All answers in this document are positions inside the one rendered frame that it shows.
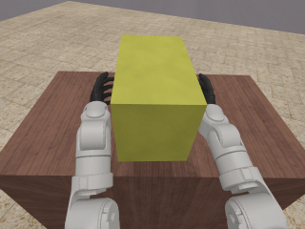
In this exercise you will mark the carton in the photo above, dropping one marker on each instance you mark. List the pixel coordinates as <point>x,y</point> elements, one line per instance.
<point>157,103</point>

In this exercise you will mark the left robot hand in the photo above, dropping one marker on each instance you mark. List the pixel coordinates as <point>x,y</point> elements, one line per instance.
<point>97,93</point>

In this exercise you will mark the right robot forearm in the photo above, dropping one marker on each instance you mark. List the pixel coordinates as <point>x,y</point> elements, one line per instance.
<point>237,173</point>

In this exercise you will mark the robot right upper arm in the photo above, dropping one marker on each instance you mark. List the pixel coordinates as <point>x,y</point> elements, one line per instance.
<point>254,211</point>

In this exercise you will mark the robot left upper arm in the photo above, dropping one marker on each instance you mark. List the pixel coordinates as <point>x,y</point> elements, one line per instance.
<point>93,213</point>

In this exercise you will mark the right robot hand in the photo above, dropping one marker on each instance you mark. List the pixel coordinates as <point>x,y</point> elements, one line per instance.
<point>207,88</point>

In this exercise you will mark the left robot forearm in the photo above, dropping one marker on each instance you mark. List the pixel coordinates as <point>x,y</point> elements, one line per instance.
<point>93,154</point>

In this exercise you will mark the pedestal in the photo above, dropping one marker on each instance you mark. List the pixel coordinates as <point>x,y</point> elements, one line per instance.
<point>38,162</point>

